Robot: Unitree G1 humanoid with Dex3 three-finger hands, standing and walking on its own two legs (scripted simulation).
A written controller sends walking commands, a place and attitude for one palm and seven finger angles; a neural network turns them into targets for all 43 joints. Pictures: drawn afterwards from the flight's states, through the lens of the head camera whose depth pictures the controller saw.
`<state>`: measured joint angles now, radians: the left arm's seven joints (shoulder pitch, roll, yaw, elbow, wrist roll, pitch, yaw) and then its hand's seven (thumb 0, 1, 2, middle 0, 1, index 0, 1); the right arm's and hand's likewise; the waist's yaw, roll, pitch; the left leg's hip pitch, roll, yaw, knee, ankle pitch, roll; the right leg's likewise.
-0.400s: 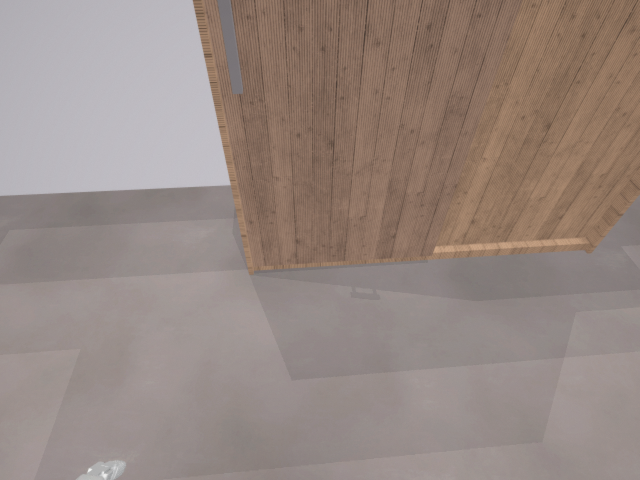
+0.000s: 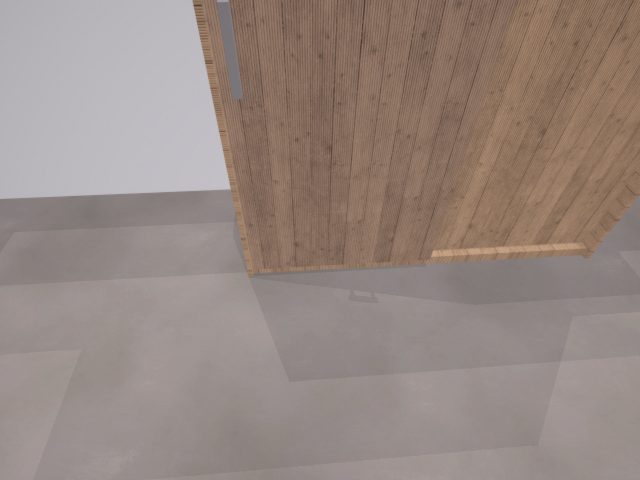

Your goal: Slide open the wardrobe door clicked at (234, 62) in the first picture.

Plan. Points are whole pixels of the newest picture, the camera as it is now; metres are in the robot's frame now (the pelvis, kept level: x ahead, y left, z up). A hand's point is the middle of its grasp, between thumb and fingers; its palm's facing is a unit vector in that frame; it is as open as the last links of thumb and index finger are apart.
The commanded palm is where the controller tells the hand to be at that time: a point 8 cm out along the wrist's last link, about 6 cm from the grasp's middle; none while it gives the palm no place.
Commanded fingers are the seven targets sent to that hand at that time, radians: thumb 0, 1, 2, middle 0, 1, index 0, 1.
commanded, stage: stand and wait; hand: left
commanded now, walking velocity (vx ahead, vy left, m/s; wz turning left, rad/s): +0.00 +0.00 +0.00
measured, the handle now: (231, 49) +0.96 +0.27 +0.12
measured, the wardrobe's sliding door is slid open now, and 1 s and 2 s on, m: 0.00 0.00 0.00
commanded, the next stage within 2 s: look at it before walking up in 0.42 s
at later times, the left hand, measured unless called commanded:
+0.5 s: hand out of the picture +0.06 +0.24 -0.15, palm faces -0.01 -0.94 -0.34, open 7.4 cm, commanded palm none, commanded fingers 0.00 0.90 0.90 -0.20 -0.30 -0.20 -0.30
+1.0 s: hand out of the picture +0.06 +0.25 -0.15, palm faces -0.01 -0.94 -0.33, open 7.4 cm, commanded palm none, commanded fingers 0.00 0.90 0.90 -0.20 -0.30 -0.20 -0.30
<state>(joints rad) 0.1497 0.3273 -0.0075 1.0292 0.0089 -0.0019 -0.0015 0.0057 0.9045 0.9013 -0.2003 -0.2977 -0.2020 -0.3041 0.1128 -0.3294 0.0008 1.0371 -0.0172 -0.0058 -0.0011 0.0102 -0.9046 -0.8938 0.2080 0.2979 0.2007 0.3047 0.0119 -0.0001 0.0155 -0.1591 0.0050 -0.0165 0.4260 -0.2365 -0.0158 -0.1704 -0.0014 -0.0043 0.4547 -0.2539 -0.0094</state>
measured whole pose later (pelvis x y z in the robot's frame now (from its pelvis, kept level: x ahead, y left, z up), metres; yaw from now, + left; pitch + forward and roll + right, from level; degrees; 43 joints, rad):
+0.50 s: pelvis -0.01 +0.00 +0.00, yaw +0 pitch -2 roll +0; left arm 0.14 0.34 0.00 1.08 0.01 -0.01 0.00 0.01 0.91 0.90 -0.20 -0.30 -0.20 -0.30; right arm 0.15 -0.34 0.00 1.11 -0.01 -0.01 0.00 0.01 -0.91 -0.89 0.21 0.30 0.20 0.30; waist 0.00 0.00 0.02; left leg -0.15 0.02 -0.02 0.38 -0.19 -0.03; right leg -0.16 0.01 -0.01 0.40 -0.21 -0.02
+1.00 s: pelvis -0.01 +0.00 +0.00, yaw +0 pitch -2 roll +0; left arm 0.14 0.34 0.00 1.08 0.01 -0.01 0.00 0.01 0.91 0.90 -0.20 -0.30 -0.20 -0.30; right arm 0.13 -0.34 0.00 1.11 -0.01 -0.01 0.00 0.01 -0.91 -0.89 0.21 0.30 0.20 0.30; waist 0.01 -0.01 0.03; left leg -0.15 0.01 -0.02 0.37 -0.19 -0.01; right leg -0.15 0.00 -0.01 0.38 -0.20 0.00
